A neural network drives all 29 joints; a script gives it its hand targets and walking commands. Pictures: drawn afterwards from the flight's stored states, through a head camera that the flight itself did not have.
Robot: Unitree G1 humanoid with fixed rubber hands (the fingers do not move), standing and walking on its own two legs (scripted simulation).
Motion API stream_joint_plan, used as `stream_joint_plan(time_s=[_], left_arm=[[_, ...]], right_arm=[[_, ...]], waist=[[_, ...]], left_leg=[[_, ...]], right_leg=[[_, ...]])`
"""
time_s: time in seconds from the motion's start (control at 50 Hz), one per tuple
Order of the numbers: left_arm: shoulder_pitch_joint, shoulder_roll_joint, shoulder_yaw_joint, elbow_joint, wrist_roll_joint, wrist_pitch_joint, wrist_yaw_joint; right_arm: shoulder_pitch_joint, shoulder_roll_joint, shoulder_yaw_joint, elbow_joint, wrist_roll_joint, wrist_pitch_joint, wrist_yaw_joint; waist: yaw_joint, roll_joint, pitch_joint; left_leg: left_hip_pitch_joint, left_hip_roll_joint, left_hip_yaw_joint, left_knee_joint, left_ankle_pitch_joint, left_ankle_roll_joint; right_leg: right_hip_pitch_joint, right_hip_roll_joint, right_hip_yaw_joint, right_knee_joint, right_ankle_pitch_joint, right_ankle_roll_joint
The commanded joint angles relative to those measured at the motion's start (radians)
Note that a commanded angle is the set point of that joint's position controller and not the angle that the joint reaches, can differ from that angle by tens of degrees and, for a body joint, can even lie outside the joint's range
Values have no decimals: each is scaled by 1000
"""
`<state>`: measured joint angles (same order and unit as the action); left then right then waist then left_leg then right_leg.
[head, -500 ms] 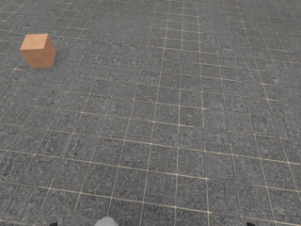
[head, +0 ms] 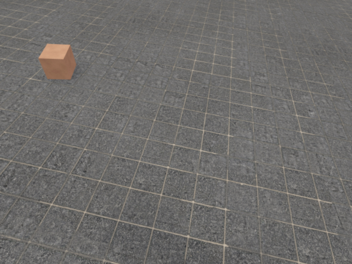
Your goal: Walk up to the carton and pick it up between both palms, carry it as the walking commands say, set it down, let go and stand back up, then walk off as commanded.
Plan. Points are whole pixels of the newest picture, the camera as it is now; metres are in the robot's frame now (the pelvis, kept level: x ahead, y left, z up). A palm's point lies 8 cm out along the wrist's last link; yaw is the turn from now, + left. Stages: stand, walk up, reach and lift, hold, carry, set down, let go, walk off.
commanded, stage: stand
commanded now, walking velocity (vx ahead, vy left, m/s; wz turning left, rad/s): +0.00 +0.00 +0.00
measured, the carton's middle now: (58, 61) +1.80 +1.00 -0.67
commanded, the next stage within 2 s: none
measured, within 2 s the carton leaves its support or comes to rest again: neither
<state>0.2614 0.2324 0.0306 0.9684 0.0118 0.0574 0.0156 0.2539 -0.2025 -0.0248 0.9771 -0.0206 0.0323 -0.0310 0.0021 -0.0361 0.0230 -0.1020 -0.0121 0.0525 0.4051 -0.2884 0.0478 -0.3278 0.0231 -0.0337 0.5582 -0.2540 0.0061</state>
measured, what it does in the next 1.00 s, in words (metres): steps on the spot: right foot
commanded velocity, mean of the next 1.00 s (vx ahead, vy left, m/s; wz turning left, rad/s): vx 0.00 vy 0.00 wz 0.00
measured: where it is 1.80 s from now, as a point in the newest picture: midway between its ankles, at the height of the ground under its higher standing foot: outside the picture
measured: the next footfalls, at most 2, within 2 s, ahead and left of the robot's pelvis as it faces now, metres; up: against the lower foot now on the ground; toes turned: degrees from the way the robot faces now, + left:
right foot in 0.14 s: +0.02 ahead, -0.16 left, +0.00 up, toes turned -1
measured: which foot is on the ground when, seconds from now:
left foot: down 0.00-1.00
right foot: up 0.00-0.12, down 0.14-1.00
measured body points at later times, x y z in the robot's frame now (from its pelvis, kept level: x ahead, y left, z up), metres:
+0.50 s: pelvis -0.04 -0.03 +0.00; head -0.03 -0.04 +0.45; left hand -0.04 +0.20 -0.16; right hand -0.05 -0.27 -0.16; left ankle -0.04 +0.09 -0.74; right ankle -0.02 -0.16 -0.74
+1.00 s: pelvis -0.04 -0.03 +0.00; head -0.03 -0.03 +0.45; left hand -0.05 +0.19 -0.16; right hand -0.07 -0.24 -0.16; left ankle -0.04 +0.09 -0.74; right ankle -0.02 -0.16 -0.74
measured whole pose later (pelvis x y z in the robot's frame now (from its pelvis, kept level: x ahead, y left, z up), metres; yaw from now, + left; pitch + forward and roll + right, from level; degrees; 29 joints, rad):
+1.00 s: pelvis -0.04 -0.03 +0.00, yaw -1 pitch -1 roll +0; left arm 0.31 0.14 -0.01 1.13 0.01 -0.01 0.03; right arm 0.33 -0.13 0.00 1.14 -0.01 -0.01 -0.03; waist 0.00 0.00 0.02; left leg -0.17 0.02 0.05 0.42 -0.24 0.00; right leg -0.21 -0.02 0.00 0.43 -0.20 0.01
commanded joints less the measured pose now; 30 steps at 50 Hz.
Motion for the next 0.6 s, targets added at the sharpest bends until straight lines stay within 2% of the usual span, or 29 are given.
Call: stream_joint_plan(time_s=[0.0, 0.04, 0.06, 0.1, 0.12, 0.14, 0.16, 0.18, 0.24, 0.38, 0.58], left_arm=[[-12, 44, 12, -25, 12, -16, -17], [10, 31, 4, -3, 13, -29, -10], [8, 34, 2, 2, 9, -33, -3], [33, 41, 1, 19, 5, -41, 11], [46, 66, 5, 24, 10, -46, 17], [73, 84, 6, 32, 14, -50, 20], [74, 81, 3, 53, -1, -50, 17], [92, 46, -5, 64, -6, -50, 12], [89, 58, -9, 81, 1, -53, 17], [79, 44, -11, 98, 2, -61, 17], [89, 20, -16, 120, -1, -62, 16]], right_arm=[[-117, -100, 4, -52, 1, -47, -11], [-61, -111, 4, -24, 9, -57, -9], [-25, -114, 3, -4, 9, -56, -7], [18, -129, -5, 21, 8, -49, 0], [38, -128, -7, 25, 9, -49, 5], [64, -124, -10, 30, 12, -50, 8], [82, -74, -1, 44, 19, -49, 10], [41, -84, -3, 50, 17, -44, 8], [8, -75, -4, 56, 12, -29, 11], [57, -53, 1, 107, 9, -30, 9], [121, -30, 11, 148, 6, -36, 3]], waist=[[30, 162, 115], [8, 151, 70], [-6, 152, 48], [-14, 145, 7], [-22, 123, -14], [-31, 83, -35], [-43, 18, -19], [-6, 21, 11], [-3, -7, 55], [-4, -3, 67], [0, 19, 63]], left_leg=[[-226, 261, -188, -257, -37, 90], [-67, 221, -142, -156, 242, 80], [-23, 215, -134, -116, 338, 76], [-10, 192, -116, -52, 410, 40], [-44, 178, -118, -45, 371, 17], [-101, 158, -113, -52, 307, 1], [-97, 122, -96, -96, 220, -11], [-74, 107, -77, -96, 128, -19], [-74, 107, -81, -98, 50, -25], [-85, 100, -75, -91, 39, -35], [-111, 99, -75, -85, 29, -37]], right_leg=[[42, -47, 77, 145, -52, 7], [15, -46, 46, 37, -70, 17], [32, -45, 33, -27, -49, 25], [143, -62, 18, -203, 118, 31], [216, -99, 51, -209, 196, 36], [293, -156, 98, -177, 346, 34], [258, -149, 106, -154, 331, 19], [193, -140, 114, -183, 253, 13], [131, -133, 119, -232, 137, -1], [97, -133, 144, -274, 11, -18], [92, -122, 138, -259, 4, -29]])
